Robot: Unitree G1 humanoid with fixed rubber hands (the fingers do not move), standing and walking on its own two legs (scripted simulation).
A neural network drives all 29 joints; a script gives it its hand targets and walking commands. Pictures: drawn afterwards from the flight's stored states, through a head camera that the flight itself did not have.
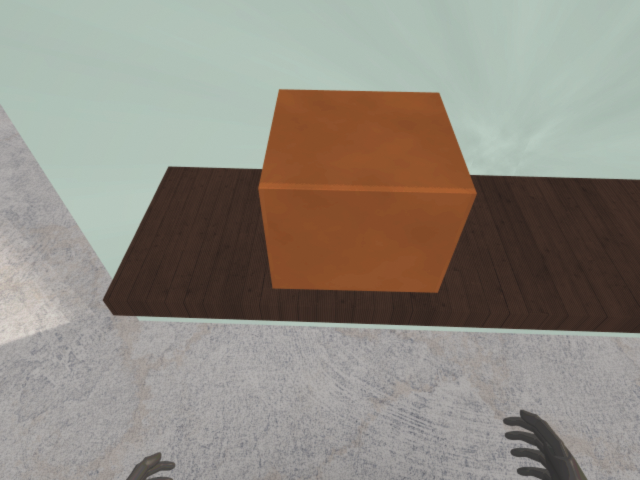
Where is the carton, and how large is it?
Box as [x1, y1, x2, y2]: [258, 89, 476, 292]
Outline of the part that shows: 279,89 258,187 272,287 437,292 476,194 439,93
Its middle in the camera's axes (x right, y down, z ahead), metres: +0.06 -0.08 +0.67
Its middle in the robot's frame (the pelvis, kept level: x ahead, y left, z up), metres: +0.57 -0.03 +0.04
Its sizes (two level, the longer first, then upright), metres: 0.279 0.267 0.220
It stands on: a table, 0.69 m high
